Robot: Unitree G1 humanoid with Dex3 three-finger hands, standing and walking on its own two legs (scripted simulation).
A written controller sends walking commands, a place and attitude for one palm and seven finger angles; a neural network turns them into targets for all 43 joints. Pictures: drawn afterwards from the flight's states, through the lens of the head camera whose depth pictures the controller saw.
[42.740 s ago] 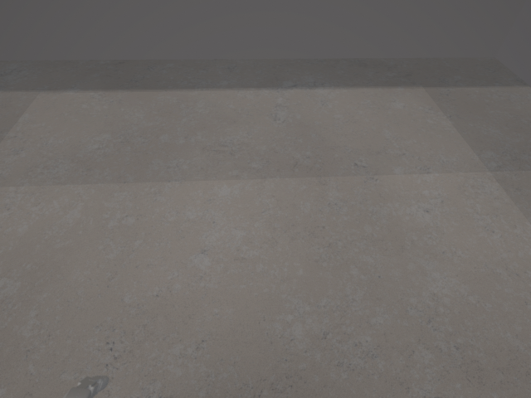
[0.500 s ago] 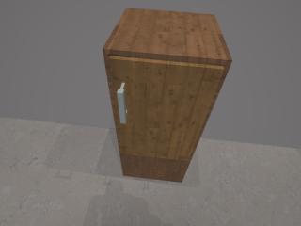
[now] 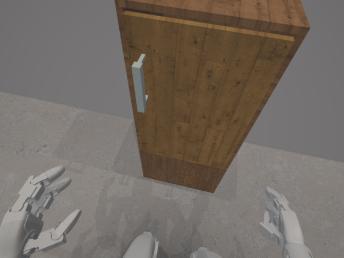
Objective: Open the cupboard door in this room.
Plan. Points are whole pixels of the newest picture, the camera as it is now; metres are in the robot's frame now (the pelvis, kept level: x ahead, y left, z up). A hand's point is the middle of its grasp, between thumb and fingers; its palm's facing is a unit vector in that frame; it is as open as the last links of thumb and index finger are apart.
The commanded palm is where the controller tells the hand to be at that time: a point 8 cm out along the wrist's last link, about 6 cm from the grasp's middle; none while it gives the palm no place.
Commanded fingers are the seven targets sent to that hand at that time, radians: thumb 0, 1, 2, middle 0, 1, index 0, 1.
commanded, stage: raise the hand with hooked fingers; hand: left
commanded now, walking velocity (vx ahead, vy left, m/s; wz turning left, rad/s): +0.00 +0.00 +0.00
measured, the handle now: (142, 84) +0.53 +0.15 +0.08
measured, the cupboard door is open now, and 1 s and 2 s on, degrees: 0 0 0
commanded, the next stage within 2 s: move the hooked fingers beside the handle in 1.50 s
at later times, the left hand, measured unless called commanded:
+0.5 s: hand (66, 182) +0.25 +0.25 +0.05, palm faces -0.13 -0.99 -0.04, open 12.6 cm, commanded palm +0.23 +0.32 +0.08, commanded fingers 0.00 -0.41 0.34 -0.29 -1.14 -0.29 -1.14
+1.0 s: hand (34, 142) +0.30 +0.32 +0.11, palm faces -0.07 -0.99 -0.09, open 13.9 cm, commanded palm +0.27 +0.37 +0.10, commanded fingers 0.00 -0.50 0.30 -0.30 -1.20 -0.30 -1.20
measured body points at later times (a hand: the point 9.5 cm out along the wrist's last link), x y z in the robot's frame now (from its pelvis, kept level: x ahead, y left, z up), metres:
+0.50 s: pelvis +0.01 +0.04 +0.02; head +0.09 +0.05 +0.46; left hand +0.25 +0.31 +0.05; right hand +0.15 -0.24 -0.06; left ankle +0.04 +0.11 -0.65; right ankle +0.00 -0.07 -0.65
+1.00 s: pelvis +0.00 +0.06 +0.03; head +0.06 +0.08 +0.48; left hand +0.30 +0.37 +0.11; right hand +0.15 -0.19 -0.04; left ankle +0.04 +0.11 -0.65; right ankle +0.00 -0.07 -0.65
